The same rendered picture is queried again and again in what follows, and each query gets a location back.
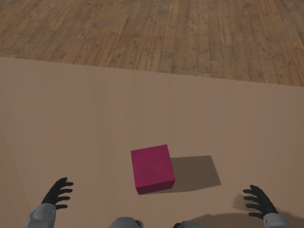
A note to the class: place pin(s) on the left robot thigh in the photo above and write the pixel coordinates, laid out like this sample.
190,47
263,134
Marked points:
124,222

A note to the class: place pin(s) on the robot right hand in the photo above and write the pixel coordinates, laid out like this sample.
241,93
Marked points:
265,206

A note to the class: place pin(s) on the robot right forearm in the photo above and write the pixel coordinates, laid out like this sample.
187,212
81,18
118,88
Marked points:
274,220

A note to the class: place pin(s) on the carton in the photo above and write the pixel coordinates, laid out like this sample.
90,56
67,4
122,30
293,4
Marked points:
152,169

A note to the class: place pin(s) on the robot left forearm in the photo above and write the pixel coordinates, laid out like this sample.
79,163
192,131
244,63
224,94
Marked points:
42,216

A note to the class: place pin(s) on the robot left hand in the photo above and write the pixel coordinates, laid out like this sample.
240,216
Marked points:
52,196

